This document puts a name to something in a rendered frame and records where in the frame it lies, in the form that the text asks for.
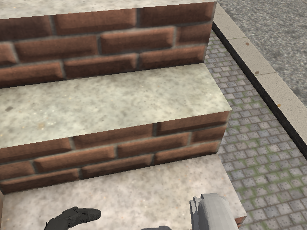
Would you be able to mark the robot left hand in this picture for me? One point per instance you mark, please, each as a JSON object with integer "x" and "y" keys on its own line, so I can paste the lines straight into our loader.
{"x": 72, "y": 217}

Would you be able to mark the right robot thigh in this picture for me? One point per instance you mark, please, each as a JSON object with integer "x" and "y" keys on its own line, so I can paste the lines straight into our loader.
{"x": 211, "y": 212}

